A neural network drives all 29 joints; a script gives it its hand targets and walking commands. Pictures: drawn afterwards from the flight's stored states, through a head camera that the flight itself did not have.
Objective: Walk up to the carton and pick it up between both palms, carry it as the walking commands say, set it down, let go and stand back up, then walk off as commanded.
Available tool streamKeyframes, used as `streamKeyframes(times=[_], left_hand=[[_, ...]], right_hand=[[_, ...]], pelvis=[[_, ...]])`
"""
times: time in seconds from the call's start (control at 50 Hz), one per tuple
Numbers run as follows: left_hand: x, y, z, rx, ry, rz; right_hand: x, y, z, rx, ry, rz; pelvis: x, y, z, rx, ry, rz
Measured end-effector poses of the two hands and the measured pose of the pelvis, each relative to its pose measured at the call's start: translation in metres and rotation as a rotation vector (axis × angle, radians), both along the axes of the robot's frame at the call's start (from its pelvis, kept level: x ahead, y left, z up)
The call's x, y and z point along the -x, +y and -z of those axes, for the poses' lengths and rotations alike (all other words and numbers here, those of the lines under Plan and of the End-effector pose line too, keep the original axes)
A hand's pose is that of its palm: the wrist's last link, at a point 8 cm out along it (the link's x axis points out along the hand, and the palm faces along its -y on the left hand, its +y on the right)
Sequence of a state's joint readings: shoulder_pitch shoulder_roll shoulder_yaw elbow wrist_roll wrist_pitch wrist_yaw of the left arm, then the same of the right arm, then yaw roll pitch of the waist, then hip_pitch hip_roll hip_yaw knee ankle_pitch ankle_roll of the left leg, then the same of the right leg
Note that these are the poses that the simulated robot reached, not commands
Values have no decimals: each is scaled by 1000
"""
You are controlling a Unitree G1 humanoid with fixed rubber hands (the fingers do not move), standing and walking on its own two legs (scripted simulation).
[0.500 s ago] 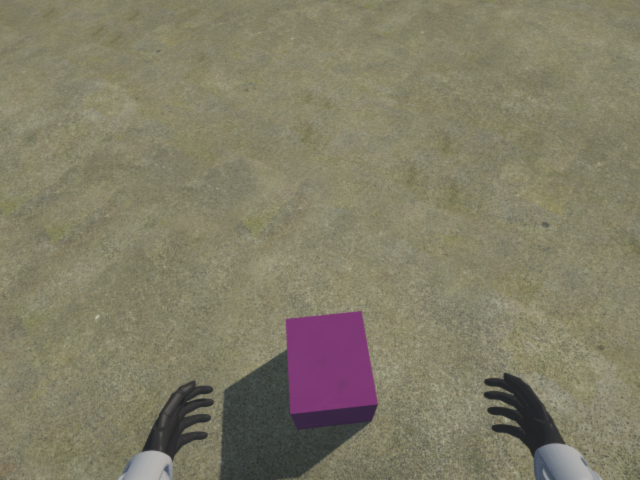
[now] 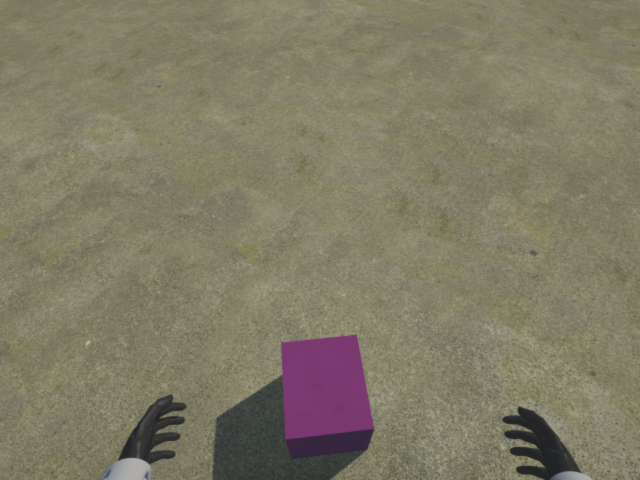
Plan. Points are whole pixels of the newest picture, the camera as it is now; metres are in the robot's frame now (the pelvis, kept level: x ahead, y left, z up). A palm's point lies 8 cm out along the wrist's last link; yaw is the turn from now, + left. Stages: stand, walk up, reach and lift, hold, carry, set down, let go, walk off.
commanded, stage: stand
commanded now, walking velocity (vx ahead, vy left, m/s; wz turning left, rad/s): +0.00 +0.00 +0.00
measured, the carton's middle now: (324, 396) +0.43 +0.03 -0.67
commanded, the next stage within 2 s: walk off in 1.72 s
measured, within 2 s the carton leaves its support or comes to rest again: neither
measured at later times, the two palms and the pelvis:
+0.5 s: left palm (115, 473) +0.14 +0.29 -0.09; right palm out of the picture +0.13 -0.29 -0.08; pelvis +0.01 +0.01 +0.00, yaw -1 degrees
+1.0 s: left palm out of the picture +0.10 +0.31 -0.10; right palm out of the picture +0.09 -0.30 -0.09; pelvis +0.00 +0.01 +0.01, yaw -1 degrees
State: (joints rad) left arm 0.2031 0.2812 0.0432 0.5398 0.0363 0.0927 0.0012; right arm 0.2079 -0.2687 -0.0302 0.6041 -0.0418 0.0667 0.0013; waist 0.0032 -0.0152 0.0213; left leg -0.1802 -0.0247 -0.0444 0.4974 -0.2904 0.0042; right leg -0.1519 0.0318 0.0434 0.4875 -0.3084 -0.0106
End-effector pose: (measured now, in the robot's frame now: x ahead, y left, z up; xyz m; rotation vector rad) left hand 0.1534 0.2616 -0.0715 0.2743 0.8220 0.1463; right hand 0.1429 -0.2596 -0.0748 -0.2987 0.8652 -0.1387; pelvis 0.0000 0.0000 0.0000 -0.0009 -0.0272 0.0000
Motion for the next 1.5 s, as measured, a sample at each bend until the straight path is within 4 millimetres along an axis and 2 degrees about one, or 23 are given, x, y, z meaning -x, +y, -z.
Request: streamKeyframes(times=[0.08,0.18,0.46,1.04,1.5], left_hand=[[6,18,7,-35,37,-9],[9,28,14,-54,78,-14],[9,32,21,-62,133,0],[56,44,25,-89,242,-26],[71,50,25,-97,281,-41]], right_hand=[[7,-18,1,56,37,25],[7,-28,0,88,58,45],[12,-26,8,81,105,69],[53,-41,13,91,203,90],[64,-46,15,95,239,86]], pelvis=[[-4,2,0,2,20,4],[-9,5,-1,3,30,9],[-15,9,-3,1,20,15],[3,6,-9,0,-8,14],[11,5,-10,1,-13,9]])
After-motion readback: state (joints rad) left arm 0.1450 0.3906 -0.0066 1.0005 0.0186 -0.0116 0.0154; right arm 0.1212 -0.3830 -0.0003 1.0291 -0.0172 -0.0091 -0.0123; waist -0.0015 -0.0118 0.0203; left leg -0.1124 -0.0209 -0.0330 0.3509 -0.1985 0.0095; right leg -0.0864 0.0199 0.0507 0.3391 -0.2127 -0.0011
